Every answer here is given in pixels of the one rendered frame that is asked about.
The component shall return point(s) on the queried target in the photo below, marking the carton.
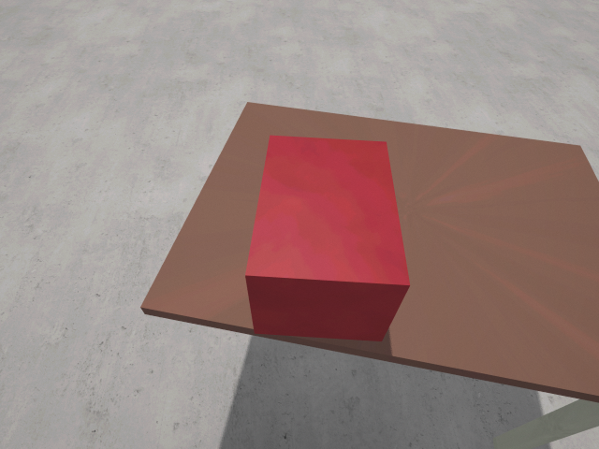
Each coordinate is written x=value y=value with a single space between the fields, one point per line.
x=326 y=258

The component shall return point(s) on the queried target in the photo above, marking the table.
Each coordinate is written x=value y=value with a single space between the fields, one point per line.
x=501 y=240

